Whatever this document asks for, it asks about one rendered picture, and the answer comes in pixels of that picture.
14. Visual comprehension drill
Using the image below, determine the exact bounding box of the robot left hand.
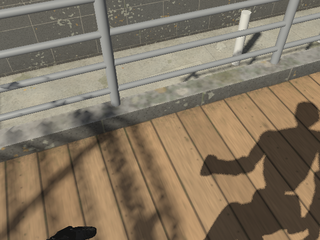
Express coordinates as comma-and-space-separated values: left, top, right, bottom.
46, 226, 97, 240

